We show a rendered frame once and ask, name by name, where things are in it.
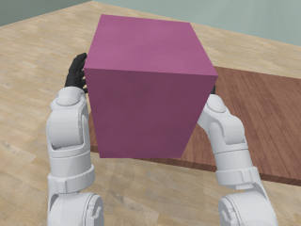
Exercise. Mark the right robot forearm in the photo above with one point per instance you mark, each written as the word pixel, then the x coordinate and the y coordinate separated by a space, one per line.
pixel 228 141

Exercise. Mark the carton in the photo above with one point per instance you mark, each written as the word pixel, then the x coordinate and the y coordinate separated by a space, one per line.
pixel 148 81

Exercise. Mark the robot right upper arm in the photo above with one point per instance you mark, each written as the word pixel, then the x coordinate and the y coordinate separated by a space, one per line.
pixel 245 209

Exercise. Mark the robot right hand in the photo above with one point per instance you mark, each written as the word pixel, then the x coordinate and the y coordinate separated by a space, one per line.
pixel 213 90

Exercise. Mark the robot left upper arm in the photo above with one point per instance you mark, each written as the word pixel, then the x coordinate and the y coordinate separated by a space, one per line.
pixel 83 209

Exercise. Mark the left robot forearm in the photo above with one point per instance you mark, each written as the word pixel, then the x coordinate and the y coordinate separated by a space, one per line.
pixel 68 143

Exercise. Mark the table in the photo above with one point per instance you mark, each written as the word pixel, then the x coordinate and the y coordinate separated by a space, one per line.
pixel 269 107

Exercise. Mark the robot left hand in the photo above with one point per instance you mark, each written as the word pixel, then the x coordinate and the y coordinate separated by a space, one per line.
pixel 76 73

